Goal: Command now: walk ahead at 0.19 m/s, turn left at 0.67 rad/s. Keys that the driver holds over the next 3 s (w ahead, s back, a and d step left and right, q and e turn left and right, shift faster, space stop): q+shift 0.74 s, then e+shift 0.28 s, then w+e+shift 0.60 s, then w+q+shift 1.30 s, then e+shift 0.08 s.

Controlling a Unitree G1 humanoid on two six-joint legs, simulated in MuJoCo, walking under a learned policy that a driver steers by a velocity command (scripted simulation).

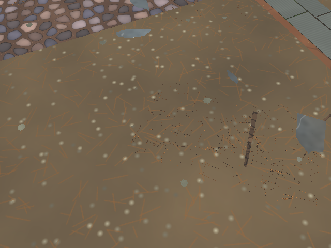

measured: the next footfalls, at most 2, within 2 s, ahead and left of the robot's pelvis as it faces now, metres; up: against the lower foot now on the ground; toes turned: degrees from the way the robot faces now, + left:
left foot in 0.28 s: +0.12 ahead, +0.14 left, +0.00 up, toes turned +21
right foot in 0.70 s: +0.26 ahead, -0.03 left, +0.00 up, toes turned +47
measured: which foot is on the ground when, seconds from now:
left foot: up 0.00-0.26, down 0.28-0.72, up 0.74-1.00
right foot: down 0.00-0.28, up 0.30-0.68, down 0.70-1.00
